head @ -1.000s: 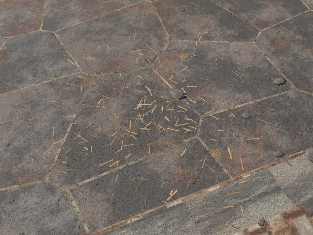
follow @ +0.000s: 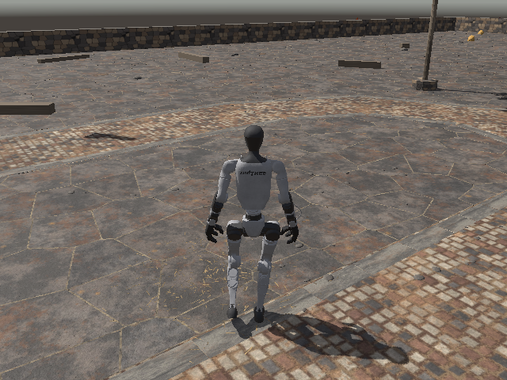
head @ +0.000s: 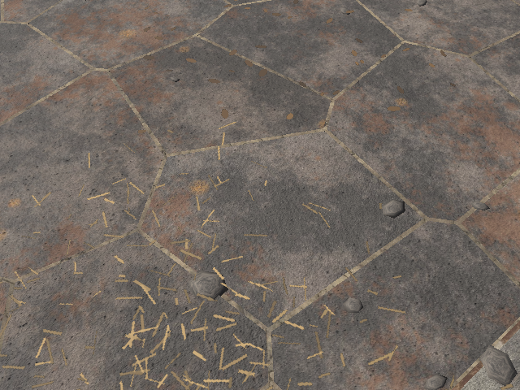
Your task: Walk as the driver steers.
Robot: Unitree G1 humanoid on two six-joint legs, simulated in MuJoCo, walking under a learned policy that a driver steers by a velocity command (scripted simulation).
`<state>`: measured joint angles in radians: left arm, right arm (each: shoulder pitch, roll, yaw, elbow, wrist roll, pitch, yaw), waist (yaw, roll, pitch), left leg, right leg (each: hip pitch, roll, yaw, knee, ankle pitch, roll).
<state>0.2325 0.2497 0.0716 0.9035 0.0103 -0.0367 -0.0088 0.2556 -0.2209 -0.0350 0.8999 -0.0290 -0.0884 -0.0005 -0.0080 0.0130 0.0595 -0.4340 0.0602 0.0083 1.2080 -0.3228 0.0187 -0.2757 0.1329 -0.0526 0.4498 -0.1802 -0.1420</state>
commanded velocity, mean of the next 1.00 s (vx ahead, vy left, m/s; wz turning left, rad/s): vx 0.50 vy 0.00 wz -0.06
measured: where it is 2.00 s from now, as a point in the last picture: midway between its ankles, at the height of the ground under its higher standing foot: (277, 275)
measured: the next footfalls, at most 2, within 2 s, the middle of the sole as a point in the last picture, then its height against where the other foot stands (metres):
left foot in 0.40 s outside the picture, level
right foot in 0.94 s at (308, 311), level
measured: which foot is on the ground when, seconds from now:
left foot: up 0.00-0.38, down 0.40-0.94, up 0.96-1.00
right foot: down 0.00-0.40, up 0.42-0.92, down 0.94-1.00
